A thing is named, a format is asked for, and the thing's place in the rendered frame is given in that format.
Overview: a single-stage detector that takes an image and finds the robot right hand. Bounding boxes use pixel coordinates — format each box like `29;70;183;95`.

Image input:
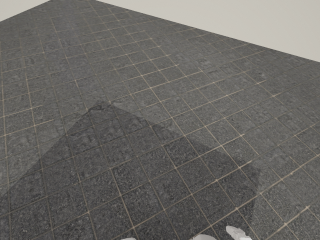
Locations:
226;225;252;240

